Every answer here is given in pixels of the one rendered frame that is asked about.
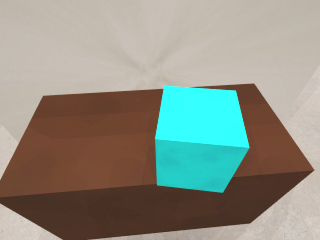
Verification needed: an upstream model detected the pedestal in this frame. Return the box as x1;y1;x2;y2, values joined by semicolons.
0;83;314;240

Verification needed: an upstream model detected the carton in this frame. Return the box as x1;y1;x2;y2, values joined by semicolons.
155;85;250;193

